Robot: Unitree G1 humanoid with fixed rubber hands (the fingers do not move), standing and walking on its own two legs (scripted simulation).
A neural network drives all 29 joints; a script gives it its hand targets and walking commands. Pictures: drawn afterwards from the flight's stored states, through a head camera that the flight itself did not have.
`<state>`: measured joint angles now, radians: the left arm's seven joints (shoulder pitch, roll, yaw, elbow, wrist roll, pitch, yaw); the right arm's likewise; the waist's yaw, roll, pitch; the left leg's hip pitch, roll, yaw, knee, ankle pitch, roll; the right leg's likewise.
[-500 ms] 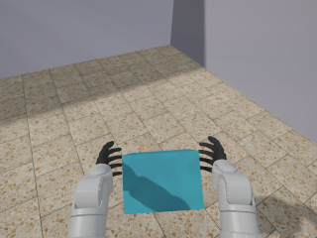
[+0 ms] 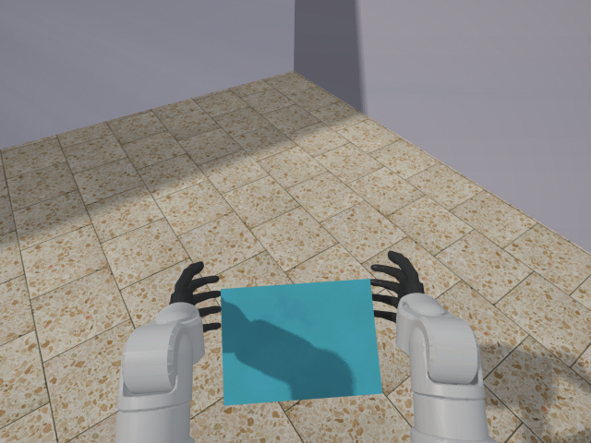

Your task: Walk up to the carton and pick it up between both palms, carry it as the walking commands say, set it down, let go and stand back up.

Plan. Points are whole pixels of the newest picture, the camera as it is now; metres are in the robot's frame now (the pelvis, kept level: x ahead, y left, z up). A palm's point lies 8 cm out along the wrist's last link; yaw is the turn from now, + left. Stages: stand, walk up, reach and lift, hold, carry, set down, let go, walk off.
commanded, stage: carry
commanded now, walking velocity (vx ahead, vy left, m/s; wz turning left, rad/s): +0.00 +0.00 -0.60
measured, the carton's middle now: (298, 330) +0.31 +0.01 -0.05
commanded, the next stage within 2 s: none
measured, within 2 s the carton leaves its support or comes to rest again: neither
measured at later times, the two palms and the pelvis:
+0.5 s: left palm (256, 253) +0.37 +0.07 +0.08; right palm (464, 285) +0.31 -0.20 +0.09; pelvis +0.05 +0.00 +0.01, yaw -16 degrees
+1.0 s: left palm (372, 247) +0.39 -0.10 +0.07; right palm (588, 349) +0.23 -0.34 +0.07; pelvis +0.07 -0.05 +0.01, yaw -33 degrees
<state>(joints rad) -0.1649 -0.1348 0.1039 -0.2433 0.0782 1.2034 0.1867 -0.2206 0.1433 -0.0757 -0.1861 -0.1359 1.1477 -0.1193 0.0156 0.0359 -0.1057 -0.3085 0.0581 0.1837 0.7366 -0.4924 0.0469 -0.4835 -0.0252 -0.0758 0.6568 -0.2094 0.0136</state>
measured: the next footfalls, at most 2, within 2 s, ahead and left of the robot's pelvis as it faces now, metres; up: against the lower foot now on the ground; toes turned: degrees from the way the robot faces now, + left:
left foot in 0.42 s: +0.09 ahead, +0.11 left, +0.00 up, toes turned -7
right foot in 0.74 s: +0.09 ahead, -0.15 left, +0.00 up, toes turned -33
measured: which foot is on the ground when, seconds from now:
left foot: down 0.00-0.22, up 0.24-0.40, down 0.42-0.74, up 0.76-1.00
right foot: down 0.00-0.42, up 0.44-0.72, down 0.74-1.00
